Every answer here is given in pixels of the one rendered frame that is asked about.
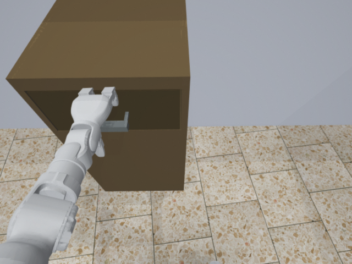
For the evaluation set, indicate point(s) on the robot left forearm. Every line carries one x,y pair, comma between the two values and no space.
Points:
66,172

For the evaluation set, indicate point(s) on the left robot hand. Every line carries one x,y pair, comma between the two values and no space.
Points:
94,108

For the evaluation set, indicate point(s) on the drawer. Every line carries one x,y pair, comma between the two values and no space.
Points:
148,109

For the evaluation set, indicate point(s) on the cabinet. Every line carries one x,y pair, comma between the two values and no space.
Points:
126,44

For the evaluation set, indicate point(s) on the handle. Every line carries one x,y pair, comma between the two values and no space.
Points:
116,125

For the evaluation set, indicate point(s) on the robot left upper arm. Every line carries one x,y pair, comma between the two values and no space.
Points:
44,225

